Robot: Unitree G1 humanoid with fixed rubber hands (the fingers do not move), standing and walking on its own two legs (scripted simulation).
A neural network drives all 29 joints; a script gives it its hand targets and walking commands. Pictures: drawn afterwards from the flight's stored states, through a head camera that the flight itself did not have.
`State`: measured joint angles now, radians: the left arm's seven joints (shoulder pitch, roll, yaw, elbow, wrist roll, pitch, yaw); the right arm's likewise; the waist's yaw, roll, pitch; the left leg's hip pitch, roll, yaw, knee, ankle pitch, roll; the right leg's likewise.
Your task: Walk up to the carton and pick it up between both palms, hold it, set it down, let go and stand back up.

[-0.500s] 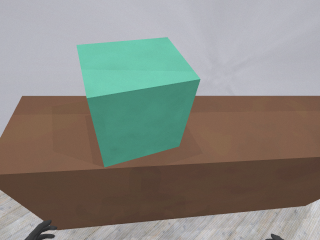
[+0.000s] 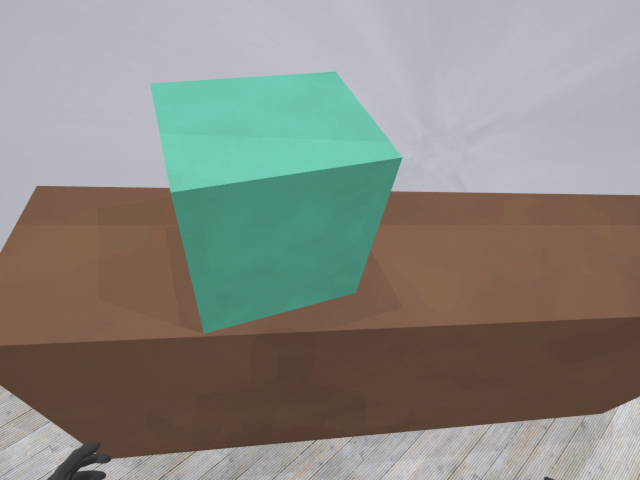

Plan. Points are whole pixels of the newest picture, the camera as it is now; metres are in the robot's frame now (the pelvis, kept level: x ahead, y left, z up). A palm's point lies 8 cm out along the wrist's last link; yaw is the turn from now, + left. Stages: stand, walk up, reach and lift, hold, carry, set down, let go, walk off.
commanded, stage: walk up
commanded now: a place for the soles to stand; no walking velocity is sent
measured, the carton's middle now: (268, 204) +0.46 +0.08 +0.07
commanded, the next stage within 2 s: none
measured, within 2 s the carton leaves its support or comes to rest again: neither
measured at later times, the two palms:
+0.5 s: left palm out of the picture +0.10 +0.29 -0.11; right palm out of the picture +0.07 -0.34 -0.06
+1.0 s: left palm out of the picture +0.09 +0.28 -0.10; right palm out of the picture +0.07 -0.34 -0.08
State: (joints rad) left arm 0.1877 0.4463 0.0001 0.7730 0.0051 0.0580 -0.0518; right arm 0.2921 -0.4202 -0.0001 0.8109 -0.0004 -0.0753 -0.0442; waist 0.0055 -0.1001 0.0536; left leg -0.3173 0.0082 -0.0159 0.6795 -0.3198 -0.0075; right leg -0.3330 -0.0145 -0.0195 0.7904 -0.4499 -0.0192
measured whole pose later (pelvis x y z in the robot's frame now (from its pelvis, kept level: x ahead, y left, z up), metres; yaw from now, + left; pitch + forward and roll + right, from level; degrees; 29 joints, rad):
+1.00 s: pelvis -0.01 -0.03 +0.00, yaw +2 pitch -2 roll +0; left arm 0.19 0.44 0.00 0.77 0.01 0.05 -0.04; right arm 0.29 -0.40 0.00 0.82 0.00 -0.06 -0.05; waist 0.01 -0.07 0.06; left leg -0.33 0.02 -0.02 0.69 -0.34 -0.01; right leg -0.33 -0.04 -0.06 0.74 -0.42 -0.02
